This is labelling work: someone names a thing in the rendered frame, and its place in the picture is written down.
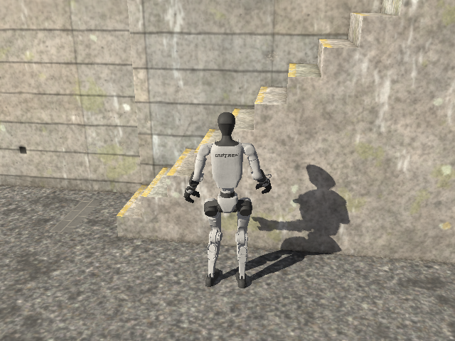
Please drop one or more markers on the robot right forearm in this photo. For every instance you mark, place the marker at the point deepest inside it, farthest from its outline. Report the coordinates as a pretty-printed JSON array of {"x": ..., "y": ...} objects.
[{"x": 264, "y": 181}]

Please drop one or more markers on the robot left forearm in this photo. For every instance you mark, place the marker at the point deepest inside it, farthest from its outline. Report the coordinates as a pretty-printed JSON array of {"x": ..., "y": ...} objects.
[{"x": 192, "y": 185}]

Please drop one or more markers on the right robot foot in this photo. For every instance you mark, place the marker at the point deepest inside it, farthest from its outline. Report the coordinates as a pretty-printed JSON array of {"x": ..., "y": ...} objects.
[{"x": 241, "y": 282}]

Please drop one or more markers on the robot left hand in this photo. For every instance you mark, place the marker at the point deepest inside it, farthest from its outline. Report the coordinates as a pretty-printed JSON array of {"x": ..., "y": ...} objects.
[{"x": 187, "y": 196}]

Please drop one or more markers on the left robot upper arm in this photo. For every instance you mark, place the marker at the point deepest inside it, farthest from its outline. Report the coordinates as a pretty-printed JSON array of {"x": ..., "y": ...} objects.
[{"x": 203, "y": 151}]

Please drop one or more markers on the robot right hand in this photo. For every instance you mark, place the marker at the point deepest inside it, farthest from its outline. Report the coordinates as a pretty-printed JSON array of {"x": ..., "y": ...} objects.
[{"x": 268, "y": 188}]

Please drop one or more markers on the right robot upper arm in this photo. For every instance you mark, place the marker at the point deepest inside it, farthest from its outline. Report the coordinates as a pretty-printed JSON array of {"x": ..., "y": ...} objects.
[{"x": 249, "y": 150}]

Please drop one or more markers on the robot head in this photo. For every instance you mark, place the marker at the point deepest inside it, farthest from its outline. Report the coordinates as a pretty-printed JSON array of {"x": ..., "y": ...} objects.
[{"x": 226, "y": 123}]

